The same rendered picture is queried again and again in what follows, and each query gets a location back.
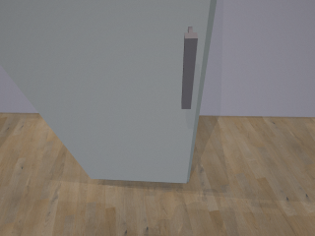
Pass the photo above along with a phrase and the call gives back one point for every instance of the fridge door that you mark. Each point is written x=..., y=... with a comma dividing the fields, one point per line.
x=106, y=76

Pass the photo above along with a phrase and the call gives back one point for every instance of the handle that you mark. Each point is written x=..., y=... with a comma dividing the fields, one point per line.
x=189, y=62

